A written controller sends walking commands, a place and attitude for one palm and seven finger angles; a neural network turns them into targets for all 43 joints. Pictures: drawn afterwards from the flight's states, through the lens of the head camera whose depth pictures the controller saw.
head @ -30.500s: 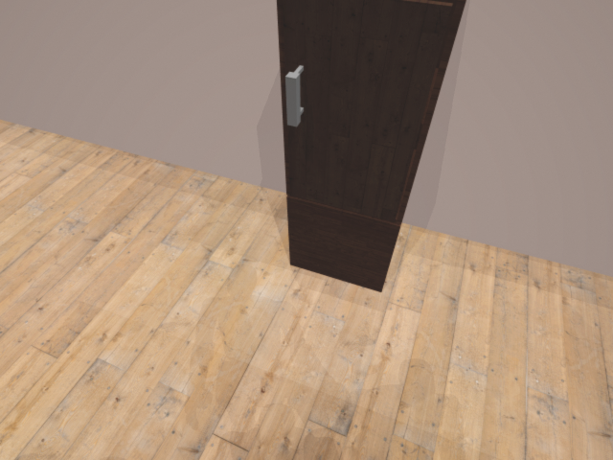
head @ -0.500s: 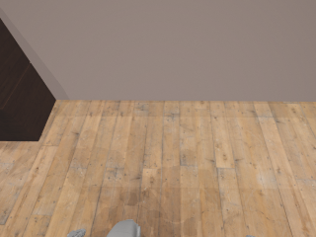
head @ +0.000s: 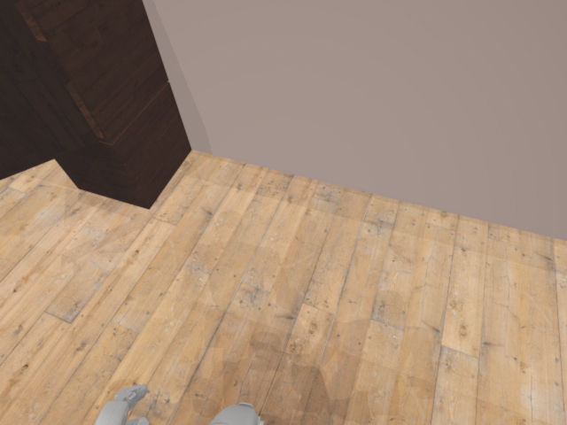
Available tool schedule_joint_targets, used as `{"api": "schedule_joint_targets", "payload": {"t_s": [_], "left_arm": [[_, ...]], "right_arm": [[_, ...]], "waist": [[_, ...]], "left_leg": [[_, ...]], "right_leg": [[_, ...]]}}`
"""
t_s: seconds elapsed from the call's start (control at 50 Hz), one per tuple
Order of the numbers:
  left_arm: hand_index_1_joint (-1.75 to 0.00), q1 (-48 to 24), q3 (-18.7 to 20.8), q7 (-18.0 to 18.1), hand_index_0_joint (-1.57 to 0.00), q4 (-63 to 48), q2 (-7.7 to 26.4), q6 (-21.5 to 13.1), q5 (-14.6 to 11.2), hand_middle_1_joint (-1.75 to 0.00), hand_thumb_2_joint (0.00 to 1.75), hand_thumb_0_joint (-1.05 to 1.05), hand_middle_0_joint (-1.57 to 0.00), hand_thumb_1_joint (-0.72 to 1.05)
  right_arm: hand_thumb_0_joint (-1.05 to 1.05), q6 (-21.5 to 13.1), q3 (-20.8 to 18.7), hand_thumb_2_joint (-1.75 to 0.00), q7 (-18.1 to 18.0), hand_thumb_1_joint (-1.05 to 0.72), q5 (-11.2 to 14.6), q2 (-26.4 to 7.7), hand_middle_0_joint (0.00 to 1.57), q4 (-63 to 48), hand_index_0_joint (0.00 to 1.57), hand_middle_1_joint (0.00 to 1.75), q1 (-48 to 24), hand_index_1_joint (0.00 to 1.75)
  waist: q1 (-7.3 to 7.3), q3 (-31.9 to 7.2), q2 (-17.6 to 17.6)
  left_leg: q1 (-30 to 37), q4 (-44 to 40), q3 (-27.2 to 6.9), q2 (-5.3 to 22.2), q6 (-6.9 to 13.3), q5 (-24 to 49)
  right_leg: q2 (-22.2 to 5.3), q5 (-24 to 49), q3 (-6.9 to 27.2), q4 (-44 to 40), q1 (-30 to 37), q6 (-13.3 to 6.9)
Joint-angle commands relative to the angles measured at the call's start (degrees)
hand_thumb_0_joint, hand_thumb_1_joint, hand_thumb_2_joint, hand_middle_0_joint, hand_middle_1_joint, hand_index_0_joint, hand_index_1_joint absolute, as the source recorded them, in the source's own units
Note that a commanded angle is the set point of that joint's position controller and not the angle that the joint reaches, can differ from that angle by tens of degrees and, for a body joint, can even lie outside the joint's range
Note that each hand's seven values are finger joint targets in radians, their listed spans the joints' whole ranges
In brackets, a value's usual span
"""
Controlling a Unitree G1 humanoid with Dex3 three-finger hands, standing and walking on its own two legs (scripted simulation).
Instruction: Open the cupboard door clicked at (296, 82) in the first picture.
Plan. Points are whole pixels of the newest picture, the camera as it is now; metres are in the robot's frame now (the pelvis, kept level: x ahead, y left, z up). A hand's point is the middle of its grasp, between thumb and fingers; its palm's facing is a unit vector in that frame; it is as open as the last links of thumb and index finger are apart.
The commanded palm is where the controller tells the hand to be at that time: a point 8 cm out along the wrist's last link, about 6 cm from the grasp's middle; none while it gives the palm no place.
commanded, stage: turn to face it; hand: left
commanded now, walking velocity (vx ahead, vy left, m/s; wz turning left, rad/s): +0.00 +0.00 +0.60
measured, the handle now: out of the picture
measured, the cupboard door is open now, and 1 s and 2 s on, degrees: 53 53 53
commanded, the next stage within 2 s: take the last steps up to it in 0.80 s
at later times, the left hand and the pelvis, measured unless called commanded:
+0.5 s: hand out of the picture +0.04 +0.23 -0.15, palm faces +0.32 -0.91 -0.27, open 7.4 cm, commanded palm none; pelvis +0.02 -0.01 +0.01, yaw +17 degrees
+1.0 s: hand out of the picture -0.03 +0.18 -0.17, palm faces +0.53 -0.82 -0.21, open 7.4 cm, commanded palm none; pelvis +0.03 -0.02 +0.01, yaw +30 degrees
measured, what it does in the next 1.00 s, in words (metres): steps on the spot, turning left: left foot, then right foot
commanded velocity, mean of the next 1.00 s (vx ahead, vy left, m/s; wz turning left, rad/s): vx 0.04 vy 0.02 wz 0.42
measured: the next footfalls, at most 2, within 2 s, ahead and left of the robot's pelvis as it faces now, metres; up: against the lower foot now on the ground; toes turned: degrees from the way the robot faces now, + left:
left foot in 0.24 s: +0.05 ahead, +0.13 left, +0.00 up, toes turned +14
right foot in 0.56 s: +0.11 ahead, -0.13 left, +0.00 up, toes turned +17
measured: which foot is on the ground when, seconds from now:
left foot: up 0.00-0.22, down 0.24-0.56, up 0.58-0.84, down 0.86-1.00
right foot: down 0.00-0.24, up 0.26-0.54, down 0.56-0.86, up 0.88-1.00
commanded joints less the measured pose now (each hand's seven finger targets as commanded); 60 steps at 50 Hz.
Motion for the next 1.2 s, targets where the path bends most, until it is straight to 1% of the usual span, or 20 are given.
{"api": "schedule_joint_targets", "payload": {"t_s": [0.0, 0.1, 0.18, 0.2, 0.22, 0.24, 0.3, 0.48, 0.5, 0.54, 0.6, 0.74, 0.8, 0.82, 0.84, 1.02, 1.04, 1.06, 1.08, 1.18], "left_arm": [[-0.30, 1.61, 1.95, 1.45, -0.20, -3.65, 8.43, -0.76, 0.11, -0.30, 0.90, 0.00, -0.20, 0.90], [-0.30, 5.56, 2.73, 1.11, -0.20, -2.07, 10.73, -0.98, 0.57, -0.30, 0.90, 0.00, -0.20, 0.90], [-0.30, 5.60, 3.00, 0.49, -0.20, -1.40, 11.40, -0.67, -0.19, -0.30, 0.90, 0.00, -0.20, 0.90], [-0.30, 5.42, 2.84, 0.23, -0.20, -2.75, 9.74, -0.43, -0.62, -0.30, 0.90, 0.00, -0.20, 0.90], [-0.30, 3.52, 1.49, -0.08, -0.20, -5.35, 5.22, -0.19, -0.91, -0.30, 0.90, 0.00, -0.20, 0.90], [-0.30, 0.36, 1.33, 0.36, -0.20, -6.85, 6.36, 0.38, -0.24, -0.30, 0.90, 0.00, -0.20, 0.90], [-0.30, -1.95, 1.78, 0.13, -0.20, -4.18, 5.81, 0.85, -0.39, -0.30, 0.90, 0.00, -0.20, 0.90], [-0.30, 5.49, 1.62, -0.30, -0.20, -1.53, 4.51, 0.53, -0.42, -0.30, 0.90, 0.00, -0.20, 0.90], [-0.30, 8.08, 2.02, -0.05, -0.20, -1.02, 5.55, 0.11, -0.46, -0.30, 0.90, 0.00, -0.20, 0.90], [-0.30, 8.78, 3.42, 0.67, -0.20, -1.54, 13.62, -0.66, 0.81, -0.30, 0.90, 0.00, -0.20, 0.90], [-0.30, 2.73, 2.03, 1.19, -0.20, -2.70, 8.98, -0.65, 0.29, -0.30, 0.90, 0.00, -0.20, 0.90], [-0.30, 8.26, 2.41, 0.94, -0.20, 1.21, 10.26, -1.29, 0.50, -0.30, 0.90, 0.00, -0.20, 0.90], [-0.30, 6.76, 1.99, 0.48, -0.20, 1.36, 8.14, -0.77, -0.62, -0.30, 0.90, 0.00, -0.20, 0.90], [-0.30, 7.45, 1.37, 0.34, -0.20, 0.18, 4.82, -0.32, -0.89, -0.30, 0.90, 0.00, -0.20, 0.90], [-0.30, 4.97, 0.49, 0.47, -0.20, -0.95, 3.62, 0.20, -0.63, -0.30, 0.90, 0.00, -0.20, 0.90], [-0.30, 10.21, 1.07, -1.68, -0.20, 5.16, 1.84, -0.95, 0.02, -0.30, 0.90, 0.00, -0.20, 0.90], [-0.30, 13.64, 1.72, -1.44, -0.20, 6.21, 4.04, -1.49, 0.43, -0.30, 0.90, 0.00, -0.20, 0.90], [-0.30, 16.76, 3.08, -0.83, -0.20, 6.59, 9.54, -1.86, 1.06, -0.30, 0.90, 0.00, -0.20, 0.90], [-0.30, 18.07, 3.15, -0.43, -0.20, 6.11, 11.51, -1.78, 0.50, -0.30, 0.90, 0.00, -0.20, 0.90], [-0.30, 11.19, 1.71, 0.01, -0.20, 6.14, 5.70, -4.27, 0.36, -0.30, 0.90, 0.00, -0.20, 0.90]], "right_arm": [[0.00, -1.23, -1.56, -0.90, 0.43, -0.90, -0.18, -5.48, 0.20, -5.89, 0.20, 0.30, -3.86, 0.30], [0.00, -1.56, -0.07, -0.90, 1.43, -0.90, 0.37, -2.12, 0.20, -6.15, 0.20, 0.30, -7.35, 0.30], [0.00, -2.28, -0.42, -0.90, 1.23, -0.90, 0.06, -4.61, 0.20, -4.87, 0.20, 0.30, -1.59, 0.30], [0.00, -2.85, -1.51, -0.90, 0.94, -0.90, -0.39, -9.20, 0.20, -4.42, 0.20, 0.30, 2.45, 0.30], [0.00, -3.03, -3.24, -0.90, 0.44, -0.90, -0.83, -15.76, 0.20, -3.84, 0.20, 0.30, 7.78, 0.30], [0.00, -2.56, -3.27, -0.90, 0.01, -0.90, -0.75, -17.02, 0.20, -2.54, 0.20, 0.30, 10.56, 0.30], [0.00, -3.13, -1.89, -0.90, -1.43, -0.90, -0.87, -11.66, 0.20, -4.48, 0.20, 0.30, 2.60, 0.30], [0.00, -2.17, -1.98, -0.90, -1.03, -0.90, -0.73, -10.71, 0.20, -5.18, 0.20, 0.30, -2.84, 0.30], [0.00, -2.04, -1.85, -0.90, -0.89, -0.90, -0.41, -9.54, 0.20, -5.68, 0.20, 0.30, -3.68, 0.30], [0.00, -2.03, -1.04, -0.90, -0.22, -0.90, 0.12, -4.22, 0.20, -7.61, 0.20, 0.30, -3.97, 0.30], [0.00, -1.09, -1.35, -0.90, 0.20, -0.90, -0.31, -5.32, 0.20, -5.62, 0.20, 0.30, -3.98, 0.30], [0.00, -2.28, 0.87, -0.90, 0.34, -0.90, 0.40, -0.87, 0.20, -3.32, 0.20, 0.30, -4.35, 0.30], [0.00, -3.15, 0.25, -0.90, -0.03, -0.90, -0.03, -5.01, 0.20, -1.38, 0.20, 0.30, 0.85, 0.30], [0.00, -3.52, -0.69, -0.90, -0.38, -0.90, -0.61, -9.75, 0.20, -1.38, 0.20, 0.30, 2.67, 0.30], [0.00, -2.86, -1.14, -0.90, -0.76, -0.90, -1.01, -12.60, 0.20, -0.99, 0.20, 0.30, 4.52, 0.30], [0.00, -3.48, -0.11, -0.90, -1.59, -0.90, -0.60, -8.04, 0.20, -0.69, 0.20, 0.30, -1.83, 0.30], [0.00, -3.39, 0.00, -0.90, -1.22, -0.90, -0.19, -6.04, 0.20, -1.23, 0.20, 0.30, -2.47, 0.30], [0.00, -3.52, 0.67, -0.90, -0.60, -0.90, 0.20, -2.20, 0.20, -3.25, 0.20, 0.30, -3.36, 0.30], [0.00, -3.35, 0.50, -0.90, 0.15, -0.90, -0.68, -4.53, 0.20, -5.49, 0.20, 0.30, -8.64, 0.30], [0.00, -2.91, 0.16, -0.90, 1.70, -0.90, -0.54, -2.22, 0.20, -2.58, 0.20, 0.30, -6.62, 0.30]], "waist": [[0.71, -5.06, -17.45], [3.05, -5.88, -13.38], [-0.11, -8.93, -10.75], [-2.38, -12.62, -1.06], [-5.06, -13.76, 16.56], [-5.85, -13.62, 9.31], [-2.53, -8.48, 10.84], [1.66, -8.31, 7.01], [3.10, -8.63, 4.26], [4.27, -6.81, -19.31], [1.13, -3.64, -16.64], [2.70, -7.37, -13.24], [-0.47, -8.87, -4.93], [-0.95, -10.20, 8.68], [-2.46, -9.44, 11.38], [3.25, -7.01, 5.80], [5.09, -5.22, -1.46], [6.95, -2.54, -19.25], [8.64, 1.27, -15.94], [2.90, 1.46, -12.84]], "left_leg": [[-9.53, 22.85, 3.88, 3.58, -1.45, -4.90], [-1.40, 1.51, 11.13, 2.19, -1.91, -2.87], [12.36, -16.66, 11.82, 1.20, -0.13, 10.90], [22.85, -19.72, 2.26, 9.15, 3.57, 24.65], [29.49, -21.92, -19.05, 25.21, 13.36, 48.47], [25.89, -21.69, -19.10, 27.57, 16.70, 42.52], [15.00, -24.55, -13.02, 18.89, 12.37, 29.89], [4.97, -22.18, -9.89, 11.85, 8.37, 16.85], [0.78, -18.82, -8.73, 9.77, 6.51, 13.45], [-9.64, 4.86, 5.03, -2.58, -0.47, -7.71], [-7.63, 23.09, 3.11, 2.62, -0.12, -4.66], [3.64, -7.04, 11.12, 0.41, -0.95, 0.13], [19.84, -21.03, 5.89, 5.62, 1.78, 20.18], [24.56, -21.60, -9.81, 18.24, 8.05, 36.60], [19.73, -24.85, -14.33, 24.82, 14.11, 37.68], [5.68, -22.05, -3.76, 10.16, 8.15, 1.04], [-3.07, -14.19, 0.46, 5.38, 5.49, -5.22], [-16.84, 0.90, 7.33, -0.99, 1.74, -9.54], [-18.32, 12.89, 4.65, 1.33, 1.42, -9.25], [-13.63, 15.98, 5.49, 6.43, -0.68, 7.34]], "right_leg": [[-17.50, 26.07, 9.29, -13.92, 8.96, -9.25], [-16.42, 37.55, 0.93, -8.75, 12.56, -6.73], [-15.16, 33.68, -3.74, 1.96, 7.89, -1.74], [-12.22, 22.94, -6.72, 12.10, -1.71, 1.56], [-4.02, -17.46, -7.09, 25.91, -16.61, 5.39], [-3.94, -20.24, -0.43, 31.84, -16.99, 3.93], [-4.12, -9.97, 3.11, 33.36, -16.37, 3.80], [2.25, -0.59, -1.01, 1.25, 4.48, 2.32], [0.88, 3.23, 0.00, -6.97, 10.70, 1.91], [-22.50, 0.46, 24.22, -21.52, 11.74, -7.92], [-18.28, 12.01, 14.32, -17.36, 3.72, -9.74], [-15.10, 38.20, 3.10, -7.63, 12.77, -6.82], [-11.39, 23.19, -1.80, 0.80, 1.40, -0.44], [-5.35, 2.76, -5.39, 9.01, -7.98, 3.30], [-2.83, -17.85, -3.29, 17.19, -8.53, 3.23], [1.89, -2.81, -4.71, -3.37, 8.70, 0.91], [-2.55, -6.54, 0.81, -11.96, 15.88, -0.28], [-18.06, -19.62, 22.73, -23.00, 21.32, -6.29], [-26.90, -22.36, 31.61, -29.29, 14.63, -10.79], [-17.97, 4.48, 9.43, -24.55, 9.80, -6.73]]}}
